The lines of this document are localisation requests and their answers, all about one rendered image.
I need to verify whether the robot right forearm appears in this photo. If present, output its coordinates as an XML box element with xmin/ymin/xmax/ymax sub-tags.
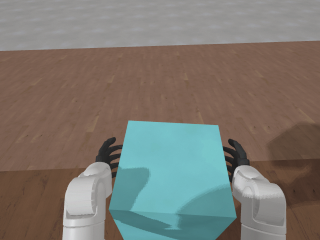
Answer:
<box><xmin>232</xmin><ymin>165</ymin><xmax>287</xmax><ymax>240</ymax></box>

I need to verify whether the carton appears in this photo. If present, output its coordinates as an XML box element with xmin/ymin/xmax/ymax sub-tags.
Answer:
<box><xmin>109</xmin><ymin>120</ymin><xmax>237</xmax><ymax>240</ymax></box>

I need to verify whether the right robot hand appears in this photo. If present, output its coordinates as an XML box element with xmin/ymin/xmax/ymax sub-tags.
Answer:
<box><xmin>222</xmin><ymin>139</ymin><xmax>250</xmax><ymax>183</ymax></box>

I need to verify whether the robot left forearm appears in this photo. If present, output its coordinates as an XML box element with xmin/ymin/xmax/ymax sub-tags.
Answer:
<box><xmin>62</xmin><ymin>162</ymin><xmax>113</xmax><ymax>240</ymax></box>

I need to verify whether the left robot hand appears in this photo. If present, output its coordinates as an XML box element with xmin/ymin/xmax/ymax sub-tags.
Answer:
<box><xmin>95</xmin><ymin>137</ymin><xmax>123</xmax><ymax>178</ymax></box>

